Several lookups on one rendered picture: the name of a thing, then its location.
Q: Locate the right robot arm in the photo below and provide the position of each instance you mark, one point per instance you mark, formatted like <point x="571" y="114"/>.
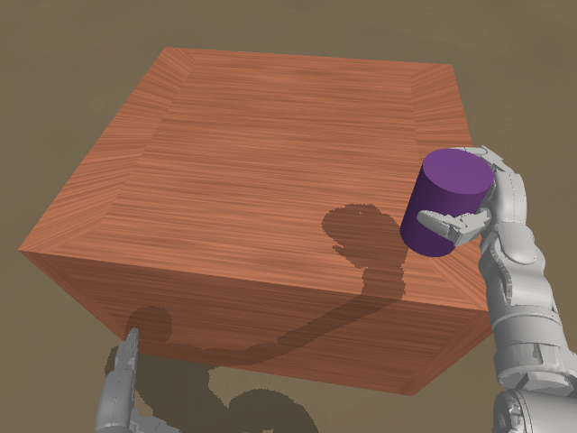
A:
<point x="533" y="361"/>

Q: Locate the right robot hand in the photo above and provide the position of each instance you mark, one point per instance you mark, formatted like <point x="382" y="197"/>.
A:
<point x="505" y="201"/>

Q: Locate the left robot hand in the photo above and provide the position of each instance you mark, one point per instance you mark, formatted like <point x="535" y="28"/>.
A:
<point x="116" y="403"/>

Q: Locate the can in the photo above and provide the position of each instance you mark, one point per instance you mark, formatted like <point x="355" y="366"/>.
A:
<point x="450" y="182"/>

